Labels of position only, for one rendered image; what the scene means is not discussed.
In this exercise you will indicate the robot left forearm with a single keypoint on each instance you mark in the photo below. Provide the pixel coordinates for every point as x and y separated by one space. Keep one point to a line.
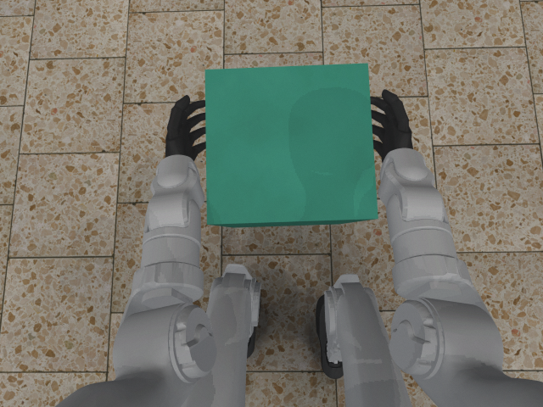
169 272

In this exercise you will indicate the robot right forearm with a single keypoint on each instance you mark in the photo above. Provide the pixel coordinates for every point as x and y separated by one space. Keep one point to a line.
426 263

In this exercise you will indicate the robot right upper arm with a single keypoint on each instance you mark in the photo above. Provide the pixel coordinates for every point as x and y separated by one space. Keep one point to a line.
454 353

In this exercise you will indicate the right robot shin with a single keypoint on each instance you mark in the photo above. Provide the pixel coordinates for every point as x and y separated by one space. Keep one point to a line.
333 348

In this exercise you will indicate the robot right hand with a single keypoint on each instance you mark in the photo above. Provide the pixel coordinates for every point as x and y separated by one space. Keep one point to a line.
395 132

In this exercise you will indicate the robot right thigh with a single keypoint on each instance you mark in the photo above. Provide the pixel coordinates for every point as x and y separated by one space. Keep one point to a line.
371 377

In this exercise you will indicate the robot left upper arm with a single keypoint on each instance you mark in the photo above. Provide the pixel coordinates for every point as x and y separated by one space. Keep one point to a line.
159 356

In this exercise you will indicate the robot left hand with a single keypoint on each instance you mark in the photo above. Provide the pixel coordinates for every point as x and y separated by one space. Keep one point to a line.
179 139

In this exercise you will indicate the carton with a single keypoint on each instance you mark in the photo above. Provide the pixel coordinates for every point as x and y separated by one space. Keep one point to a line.
289 146

